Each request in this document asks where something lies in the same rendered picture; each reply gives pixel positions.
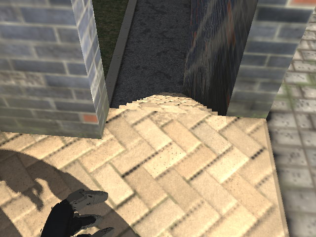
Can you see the stairs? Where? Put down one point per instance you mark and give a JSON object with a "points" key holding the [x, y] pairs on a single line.
{"points": [[169, 103]]}

